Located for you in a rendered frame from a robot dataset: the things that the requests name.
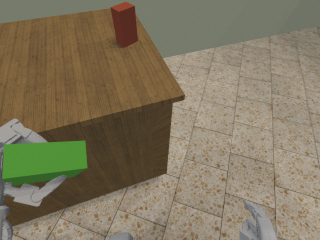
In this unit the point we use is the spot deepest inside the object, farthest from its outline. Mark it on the sponge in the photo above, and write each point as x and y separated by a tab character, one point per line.
26	163

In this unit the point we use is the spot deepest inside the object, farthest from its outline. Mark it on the left robot hand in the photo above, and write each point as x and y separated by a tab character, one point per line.
14	132

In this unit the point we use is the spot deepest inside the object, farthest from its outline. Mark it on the table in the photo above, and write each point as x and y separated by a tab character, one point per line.
66	78

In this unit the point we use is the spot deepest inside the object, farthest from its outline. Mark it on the right robot hand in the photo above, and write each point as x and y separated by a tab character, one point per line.
262	229

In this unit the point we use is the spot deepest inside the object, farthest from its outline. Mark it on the left robot forearm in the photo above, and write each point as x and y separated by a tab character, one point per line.
6	230

